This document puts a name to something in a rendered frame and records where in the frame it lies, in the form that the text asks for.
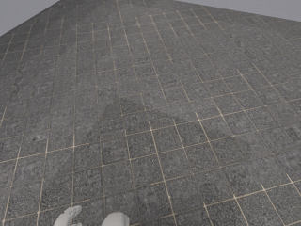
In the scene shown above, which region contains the robot left thigh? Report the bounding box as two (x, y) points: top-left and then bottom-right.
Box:
(101, 212), (130, 226)

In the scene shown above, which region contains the left robot hand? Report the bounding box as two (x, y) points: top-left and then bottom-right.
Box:
(54, 205), (83, 226)

